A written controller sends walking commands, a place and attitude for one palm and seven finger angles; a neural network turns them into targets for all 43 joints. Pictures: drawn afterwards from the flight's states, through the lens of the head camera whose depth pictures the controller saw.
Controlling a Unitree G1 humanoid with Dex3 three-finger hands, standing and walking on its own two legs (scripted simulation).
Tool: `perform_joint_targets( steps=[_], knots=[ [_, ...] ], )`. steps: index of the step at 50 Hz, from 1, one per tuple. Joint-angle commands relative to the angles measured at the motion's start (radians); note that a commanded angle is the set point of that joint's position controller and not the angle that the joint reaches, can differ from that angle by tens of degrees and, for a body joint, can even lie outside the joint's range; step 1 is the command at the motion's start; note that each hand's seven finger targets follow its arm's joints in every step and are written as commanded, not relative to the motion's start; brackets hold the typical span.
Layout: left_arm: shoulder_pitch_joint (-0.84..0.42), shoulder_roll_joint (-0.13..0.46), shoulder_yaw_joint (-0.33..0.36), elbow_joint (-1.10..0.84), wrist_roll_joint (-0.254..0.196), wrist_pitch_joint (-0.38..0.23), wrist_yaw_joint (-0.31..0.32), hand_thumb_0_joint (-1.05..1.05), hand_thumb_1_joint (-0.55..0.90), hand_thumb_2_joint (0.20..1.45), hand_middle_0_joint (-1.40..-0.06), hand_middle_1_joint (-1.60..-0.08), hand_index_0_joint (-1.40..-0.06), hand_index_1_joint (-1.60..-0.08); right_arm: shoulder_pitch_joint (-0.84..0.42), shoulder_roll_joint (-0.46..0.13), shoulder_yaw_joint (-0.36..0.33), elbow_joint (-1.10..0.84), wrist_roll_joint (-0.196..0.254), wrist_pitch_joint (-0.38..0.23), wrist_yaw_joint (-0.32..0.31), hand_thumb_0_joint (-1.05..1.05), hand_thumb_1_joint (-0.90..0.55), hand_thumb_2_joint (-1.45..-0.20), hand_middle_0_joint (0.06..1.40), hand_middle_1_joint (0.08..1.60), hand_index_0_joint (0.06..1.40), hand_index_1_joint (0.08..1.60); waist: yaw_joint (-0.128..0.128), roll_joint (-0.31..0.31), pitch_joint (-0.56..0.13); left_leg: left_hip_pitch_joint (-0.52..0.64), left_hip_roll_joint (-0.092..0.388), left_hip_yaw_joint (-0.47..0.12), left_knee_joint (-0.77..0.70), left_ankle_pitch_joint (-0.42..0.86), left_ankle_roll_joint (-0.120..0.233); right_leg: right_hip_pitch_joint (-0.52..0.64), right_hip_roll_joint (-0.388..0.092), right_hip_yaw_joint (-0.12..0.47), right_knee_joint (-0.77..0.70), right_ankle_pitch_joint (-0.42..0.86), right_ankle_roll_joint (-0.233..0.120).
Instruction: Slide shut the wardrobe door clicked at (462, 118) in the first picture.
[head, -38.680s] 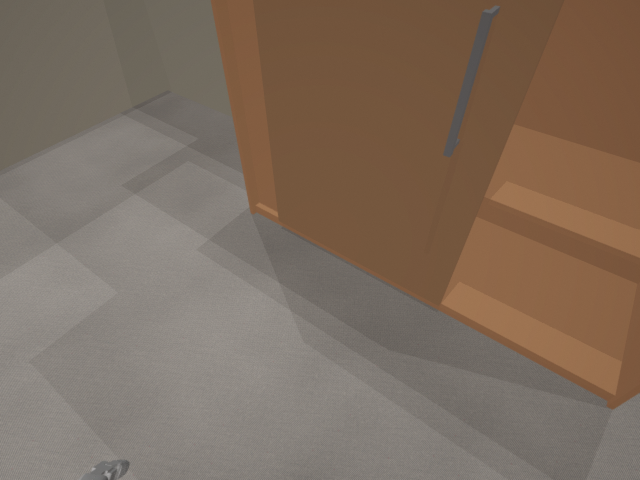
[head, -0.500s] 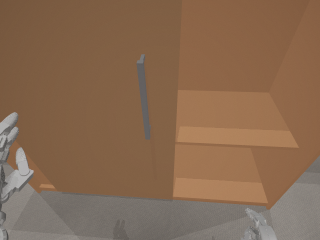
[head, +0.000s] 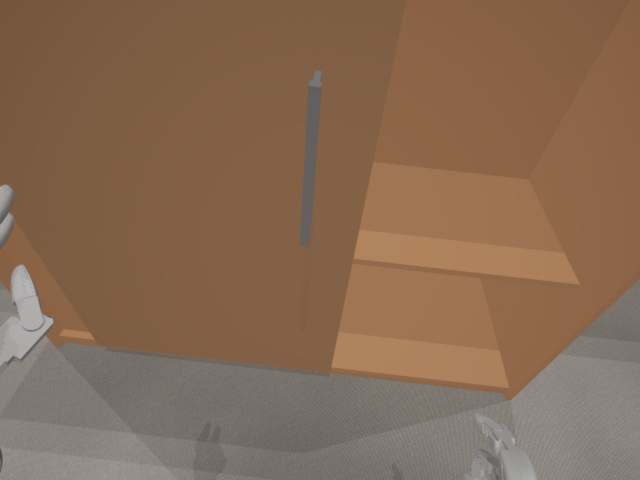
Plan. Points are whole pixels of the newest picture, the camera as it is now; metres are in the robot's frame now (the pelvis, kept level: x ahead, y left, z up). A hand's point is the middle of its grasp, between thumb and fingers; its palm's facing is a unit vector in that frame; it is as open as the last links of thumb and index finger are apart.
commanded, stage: step back with the hand held close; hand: left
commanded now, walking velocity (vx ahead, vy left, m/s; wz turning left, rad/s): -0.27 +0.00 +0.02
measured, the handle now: (310, 169) +0.57 +0.08 +0.09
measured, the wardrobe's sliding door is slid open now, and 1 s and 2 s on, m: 0.59 0.59 0.59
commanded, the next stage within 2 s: stop stepping back and stand still in 1.20 s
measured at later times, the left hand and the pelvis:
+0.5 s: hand (31, 346) +0.16 +0.26 +0.18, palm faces +0.49 -0.78 -0.38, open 7.4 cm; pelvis -0.03 +0.00 -0.02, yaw +1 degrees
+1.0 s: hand out of the picture +0.09 +0.27 +0.19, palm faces +0.55 -0.76 -0.35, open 7.4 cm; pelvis -0.08 -0.01 -0.01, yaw +6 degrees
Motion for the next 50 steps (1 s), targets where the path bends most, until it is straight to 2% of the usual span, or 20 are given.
perform_joint_targets(
  steps=[1, 2, 4, 8, 14, 24, 29, 31, 33, 36, 37, 39, 40, 42, 44, 45, 46, 48, 49, 50],
  knots=[
    [-0.100, 0.209, 0.116, -0.232, -0.002, -0.071, 0.027, 0.000, 0.900, 0.900, -0.200, -0.300, -0.200, -0.300, -0.088, -0.163, -0.067, -0.138, -0.004, -0.062, -0.012, 0.000, -0.900, -0.900, 0.200, 0.300, 0.200, 0.300, -0.028, 0.076, -0.015, -0.246, 0.115, -0.180, -0.257, -0.405, 0.019, 0.149, -0.014, 0.126, -0.052, -0.134, -0.061],
    [-0.102, 0.194, 0.106, -0.230, -0.003, -0.071, 0.029, 0.000, 0.900, 0.900, -0.200, -0.300, -0.200, -0.300, -0.084, -0.154, -0.062, -0.134, -0.003, -0.063, -0.010, 0.000, -0.900, -0.900, 0.200, 0.300, 0.200, 0.300, -0.030, 0.063, -0.011, -0.247, 0.116, -0.183, -0.254, -0.409, 0.018, 0.143, -0.017, 0.126, -0.054, -0.152, -0.063],
    [-0.109, 0.197, 0.110, -0.254, 0.001, -0.081, 0.031, 0.000, 0.900, 0.900, -0.200, -0.300, -0.200, -0.300, -0.087, -0.161, -0.063, -0.136, -0.004, -0.069, -0.008, 0.000, -0.900, -0.900, 0.200, 0.300, 0.200, 0.300, -0.031, 0.105, -0.012, -0.267, 0.127, -0.200, -0.268, -0.423, 0.023, 0.148, -0.007, 0.123, -0.026, -0.137, -0.064],
    [-0.067, 0.213, 0.145, -0.276, 0.003, -0.099, 0.029, 0.000, 0.900, 0.900, -0.200, -0.300, -0.200, -0.300, -0.090, -0.160, -0.067, -0.136, -0.008, -0.074, -0.008, 0.000, -0.900, -0.900, 0.200, 0.300, 0.200, 0.300, -0.025, 0.169, -0.057, -0.354, 0.193, -0.260, -0.333, -0.426, 0.046, 0.272, 0.042, 0.081, 0.119, 0.001, -0.044],
    [-0.071, 0.206, 0.153, -0.276, -0.002, -0.104, 0.021, 0.000, 0.900, 0.900, -0.200, -0.300, -0.200, -0.300, -0.078, -0.161, -0.072, -0.123, -0.013, -0.076, -0.010, 0.000, -0.900, -0.900, 0.200, 0.300, 0.200, 0.300, -0.028, 0.133, -0.055, -0.373, 0.196, -0.250, -0.285, -0.371, 0.041, 0.266, 0.039, 0.106, 0.162, 0.051, -0.051],
    [-0.118, 0.215, 0.157, -0.277, 0.003, -0.115, 0.019, 0.000, 0.900, 0.900, -0.200, -0.300, -0.200, -0.300, -0.080, -0.146, -0.074, -0.121, -0.015, -0.076, -0.011, 0.000, -0.900, -0.900, 0.200, 0.300, 0.200, 0.300, -0.035, 0.090, -0.020, -0.399, 0.144, -0.231, -0.225, -0.517, 0.031, 0.162, 0.009, 0.190, 0.095, -0.129, -0.072],
    [-0.115, 0.220, 0.158, -0.286, -0.004, -0.122, 0.023, 0.000, 0.900, 0.900, -0.200, -0.300, -0.200, -0.300, -0.065, -0.133, -0.075, -0.118, -0.018, -0.074, -0.005, 0.000, -0.900, -0.900, 0.200, 0.300, 0.200, 0.300, -0.040, 0.042, -0.037, -0.323, 0.090, -0.201, -0.145, -0.455, 0.009, 0.069, -0.039, 0.264, 0.005, -0.188, -0.098],
    [-0.109, 0.236, 0.171, -0.302, -0.010, -0.125, 0.027, 0.000, 0.900, 0.900, -0.200, -0.300, -0.200, -0.300, -0.061, -0.133, -0.078, -0.117, -0.020, -0.072, -0.002, 0.000, -0.900, -0.900, 0.200, 0.300, 0.200, 0.300, -0.043, 0.052, -0.059, -0.257, 0.081, -0.204, -0.151, -0.421, -0.001, 0.024, -0.045, 0.260, -0.010, -0.211, -0.104],
    [-0.098, 0.222, 0.161, -0.304, -0.013, -0.126, 0.028, 0.000, 0.900, 0.900, -0.200, -0.300, -0.200, -0.300, -0.061, -0.133, -0.078, -0.122, -0.015, -0.072, -0.003, 0.000, -0.900, -0.900, 0.200, 0.300, 0.200, 0.300, -0.047, 0.080, -0.074, -0.265, 0.110, -0.236, -0.217, -0.446, 0.011, 0.054, -0.004, 0.204, 0.048, -0.195, -0.081],
    [-0.076, 0.239, 0.198, -0.306, -0.009, -0.126, 0.028, 0.000, 0.900, 0.900, -0.200, -0.300, -0.200, -0.300, -0.075, -0.142, -0.085, -0.132, -0.012, -0.080, -0.011, 0.000, -0.900, -0.900, 0.200, 0.300, 0.200, 0.300, -0.039, 0.172, -0.105, -0.382, 0.205, -0.309, -0.328, -0.517, 0.051, 0.216, 0.070, 0.131, 0.234, -0.076, -0.050],
    [-0.061, 0.241, 0.205, -0.300, -0.012, -0.124, 0.026, 0.000, 0.900, 0.900, -0.200, -0.300, -0.200, -0.300, -0.075, -0.137, -0.087, -0.130, -0.015, -0.082, -0.014, 0.000, -0.900, -0.900, 0.200, 0.300, 0.200, 0.300, -0.035, 0.157, -0.115, -0.375, 0.229, -0.305, -0.312, -0.452, 0.056, 0.235, 0.072, 0.118, 0.252, -0.032, -0.044],
    [-0.030, 0.227, 0.204, -0.277, -0.015, -0.123, 0.018, 0.000, 0.900, 0.900, -0.200, -0.300, -0.200, -0.300, -0.078, -0.143, -0.091, -0.133, -0.009, -0.089, -0.012, 0.000, -0.900, -0.900, 0.200, 0.300, 0.200, 0.300, -0.034, 0.134, -0.099, -0.380, 0.226, -0.259, -0.257, -0.471, 0.052, 0.233, 0.063, 0.161, 0.218, -0.030, -0.052],
    [-0.014, 0.231, 0.213, -0.260, -0.018, -0.124, 0.014, 0.000, 0.900, 0.900, -0.200, -0.300, -0.200, -0.300, -0.077, -0.147, -0.091, -0.130, -0.010, -0.090, -0.012, 0.000, -0.900, -0.900, 0.200, 0.300, 0.200, 0.300, -0.033, 0.125, -0.063, -0.388, 0.219, -0.239, -0.234, -0.506, 0.044, 0.199, 0.051, 0.186, 0.179, -0.055, -0.060],
    [-0.056, 0.221, 0.191, -0.261, -0.017, -0.118, 0.010, 0.000, 0.900, 0.900, -0.200, -0.300, -0.200, -0.300, -0.070, -0.134, -0.096, -0.126, -0.010, -0.087, -0.012, 0.000, -0.900, -0.900, 0.200, 0.300, 0.200, 0.300, -0.038, 0.016, -0.045, -0.306, 0.143, -0.153, -0.123, -0.470, -0.001, 0.065, -0.004, 0.281, 0.063, -0.132, -0.093],
    [-0.107, 0.212, 0.148, -0.264, -0.021, -0.111, 0.015, 0.000, 0.900, 0.900, -0.200, -0.300, -0.200, -0.300, -0.067, -0.116, -0.094, -0.110, -0.013, -0.078, 0.000, 0.000, -0.900, -0.900, 0.200, 0.300, 0.200, 0.300, -0.044, -0.072, -0.021, -0.140, 0.057, -0.100, 0.069, -0.374, -0.045, -0.190, -0.136, 0.451, -0.134, -0.323, -0.156],
    [-0.133, 0.216, 0.127, -0.275, -0.021, -0.109, 0.022, 0.000, 0.900, 0.900, -0.200, -0.300, -0.200, -0.300, -0.061, -0.107, -0.091, -0.094, -0.013, -0.071, 0.010, 0.000, -0.900, -0.900, 0.200, 0.300, 0.200, 0.300, -0.052, -0.114, -0.032, -0.009, 0.028, -0.082, 0.186, -0.291, -0.063, -0.311, -0.202, 0.492, -0.224, -0.387, -0.182],
    [-0.159, 0.241, 0.137, -0.279, -0.021, -0.107, 0.031, 0.000, 0.900, 0.900, -0.200, -0.300, -0.200, -0.300, -0.056, -0.106, -0.091, -0.082, -0.019, -0.064, 0.013, 0.000, -0.900, -0.900, 0.200, 0.300, 0.200, 0.300, -0.057, -0.148, -0.049, 0.066, 0.009, -0.062, 0.252, -0.221, -0.073, -0.354, -0.237, 0.501, -0.271, -0.356, -0.198],
    [-0.146, 0.243, 0.127, -0.287, -0.019, -0.100, 0.033, 0.000, 0.900, 0.900, -0.200, -0.300, -0.200, -0.300, -0.041, -0.093, -0.087, -0.081, -0.006, -0.044, 0.022, 0.000, -0.900, -0.900, 0.200, 0.300, 0.200, 0.300, -0.070, -0.208, -0.093, 0.158, 0.010, -0.084, 0.261, -0.171, -0.064, -0.372, -0.229, 0.391, -0.243, -0.314, -0.173],
    [-0.163, 0.238, 0.121, -0.302, -0.021, -0.099, 0.032, 0.000, 0.900, 0.900, -0.200, -0.300, -0.200, -0.300, -0.049, -0.097, -0.086, -0.091, -0.001, -0.042, 0.018, 0.000, -0.900, -0.900, 0.200, 0.300, 0.200, 0.300, -0.074, -0.164, -0.055, 0.157, 0.024, -0.116, 0.108, -0.189, -0.052, -0.380, -0.187, 0.347, -0.189, -0.292, -0.143],
    [-0.167, 0.239, 0.128, -0.316, -0.021, -0.103, 0.031, 0.000, 0.900, 0.900, -0.200, -0.300, -0.200, -0.300, -0.057, -0.115, -0.086, -0.101, -0.003, -0.045, 0.008, 0.000, -0.900, -0.900, 0.200, 0.300, 0.200, 0.300, -0.077, -0.022, -0.018, 0.113, 0.063, -0.169, -0.099, -0.249, -0.022, -0.374, -0.091, 0.281, -0.080, -0.304, -0.103]
  ],
)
